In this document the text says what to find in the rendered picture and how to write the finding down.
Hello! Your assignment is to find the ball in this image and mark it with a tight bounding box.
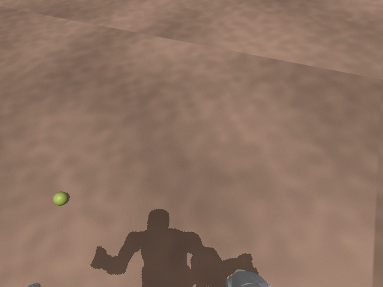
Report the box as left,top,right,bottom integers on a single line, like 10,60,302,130
53,192,68,206

